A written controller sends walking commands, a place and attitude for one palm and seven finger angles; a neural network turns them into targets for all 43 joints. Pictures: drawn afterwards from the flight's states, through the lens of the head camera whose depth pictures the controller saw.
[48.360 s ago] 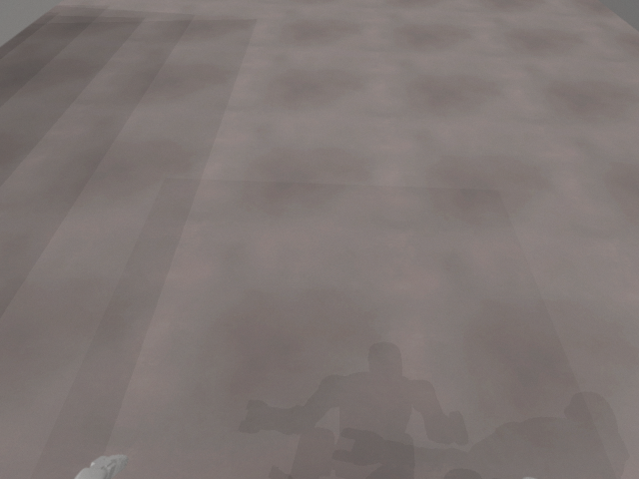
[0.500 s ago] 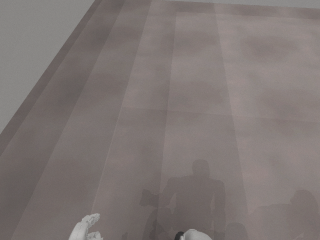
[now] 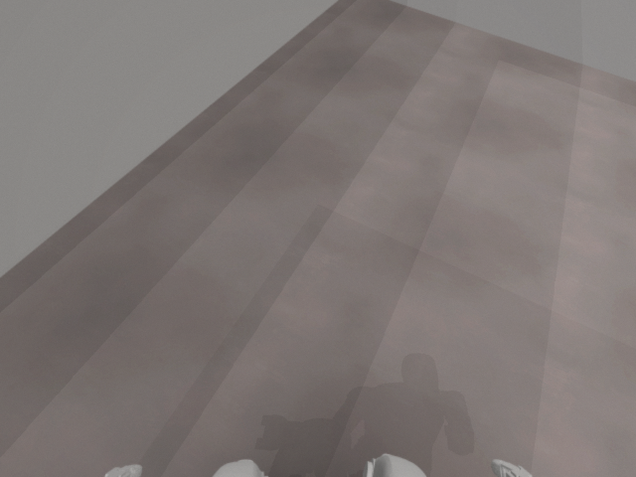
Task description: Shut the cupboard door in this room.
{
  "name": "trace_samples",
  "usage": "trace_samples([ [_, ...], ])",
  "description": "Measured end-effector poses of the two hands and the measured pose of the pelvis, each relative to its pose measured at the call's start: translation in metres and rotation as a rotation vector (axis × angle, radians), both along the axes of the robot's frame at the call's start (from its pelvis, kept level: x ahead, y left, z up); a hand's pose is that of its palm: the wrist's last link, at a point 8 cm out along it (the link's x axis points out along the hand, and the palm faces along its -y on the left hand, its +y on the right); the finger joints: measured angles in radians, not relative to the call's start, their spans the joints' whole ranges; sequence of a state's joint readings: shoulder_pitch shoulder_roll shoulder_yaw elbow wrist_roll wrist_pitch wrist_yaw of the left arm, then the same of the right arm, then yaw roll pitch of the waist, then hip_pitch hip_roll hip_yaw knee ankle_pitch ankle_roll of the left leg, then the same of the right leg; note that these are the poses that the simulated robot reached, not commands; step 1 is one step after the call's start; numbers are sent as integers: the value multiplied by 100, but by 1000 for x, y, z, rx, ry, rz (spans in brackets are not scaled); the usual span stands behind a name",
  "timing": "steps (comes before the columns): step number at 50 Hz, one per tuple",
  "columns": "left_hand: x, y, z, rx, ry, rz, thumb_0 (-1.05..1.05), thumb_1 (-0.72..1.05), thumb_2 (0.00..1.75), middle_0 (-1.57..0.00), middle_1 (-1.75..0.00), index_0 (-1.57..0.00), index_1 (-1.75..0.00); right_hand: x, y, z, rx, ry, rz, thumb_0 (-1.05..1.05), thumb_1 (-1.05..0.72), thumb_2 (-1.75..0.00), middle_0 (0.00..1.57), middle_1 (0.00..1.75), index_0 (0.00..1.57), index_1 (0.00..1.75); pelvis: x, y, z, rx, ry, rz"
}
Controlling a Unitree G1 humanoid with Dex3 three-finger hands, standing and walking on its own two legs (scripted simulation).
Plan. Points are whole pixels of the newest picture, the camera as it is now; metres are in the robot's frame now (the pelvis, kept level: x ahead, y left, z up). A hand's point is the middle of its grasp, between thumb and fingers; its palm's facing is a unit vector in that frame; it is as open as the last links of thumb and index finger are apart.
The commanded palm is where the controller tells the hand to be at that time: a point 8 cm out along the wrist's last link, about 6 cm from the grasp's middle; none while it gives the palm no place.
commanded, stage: walk to a spot facing it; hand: left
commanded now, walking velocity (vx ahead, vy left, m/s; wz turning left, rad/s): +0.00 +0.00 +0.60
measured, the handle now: out of the picture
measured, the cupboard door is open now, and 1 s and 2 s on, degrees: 88 88 88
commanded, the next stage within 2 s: none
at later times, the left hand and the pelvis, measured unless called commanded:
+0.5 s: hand out of the picture +0.08 +0.17 -0.13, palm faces +0.29 -0.91 -0.28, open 7.4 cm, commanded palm none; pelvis +0.03 -0.05 +0.01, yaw +18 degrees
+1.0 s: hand out of the picture -0.06 +0.21 -0.16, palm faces +0.61 -0.74 -0.28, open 7.4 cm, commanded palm none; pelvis +0.03 -0.01 +0.01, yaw +36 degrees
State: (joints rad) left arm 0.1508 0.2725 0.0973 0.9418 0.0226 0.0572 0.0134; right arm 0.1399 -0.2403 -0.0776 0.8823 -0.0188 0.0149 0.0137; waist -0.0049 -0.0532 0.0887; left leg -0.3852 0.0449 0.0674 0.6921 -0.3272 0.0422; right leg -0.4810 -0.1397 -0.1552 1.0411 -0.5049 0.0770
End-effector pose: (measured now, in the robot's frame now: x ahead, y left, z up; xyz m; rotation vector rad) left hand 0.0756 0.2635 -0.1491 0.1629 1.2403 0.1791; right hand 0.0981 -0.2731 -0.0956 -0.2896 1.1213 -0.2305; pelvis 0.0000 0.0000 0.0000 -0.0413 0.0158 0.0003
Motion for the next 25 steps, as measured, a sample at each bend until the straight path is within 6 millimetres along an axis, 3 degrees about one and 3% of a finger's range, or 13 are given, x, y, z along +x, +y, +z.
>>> trace_samples([
  [6, -19, 15, 21, 22, 29, 70, 1, 91, 90, -20, -30, -20, -30, 12, 28, 0, 51, 60, 65, 0, -91, -90, 19, 30, 20, 30, 11, 4, 16, 7, 17, 61],
  [12, -23, 9, 32, 47, 29, 125, 1, 91, 90, -20, -30, -20, -30, 18, 39, -14, 118, 110, 105, 1, -91, -90, 20, 30, 20, 30, 19, -4, 17, 21, 25, 127],
  [20, -7, -31, 39, 79, -73, 173, 1, 90, 90, -20, -30, -20, -30, 29, 12, -45, 167, 174, 152, 1, -91, -90, 20, 30, 20, 30, 25, -38, 5, 47, 35, 233],
  [25, -21, -57, 49, 78, -91, 235, 1, 90, 90, -20, -30, -20, -30, 53, -8, -45, 149, 190, 210, 1, -91, -90, 20, 30, 20, 30, 28, -50, 10, 60, 12, 311],
])
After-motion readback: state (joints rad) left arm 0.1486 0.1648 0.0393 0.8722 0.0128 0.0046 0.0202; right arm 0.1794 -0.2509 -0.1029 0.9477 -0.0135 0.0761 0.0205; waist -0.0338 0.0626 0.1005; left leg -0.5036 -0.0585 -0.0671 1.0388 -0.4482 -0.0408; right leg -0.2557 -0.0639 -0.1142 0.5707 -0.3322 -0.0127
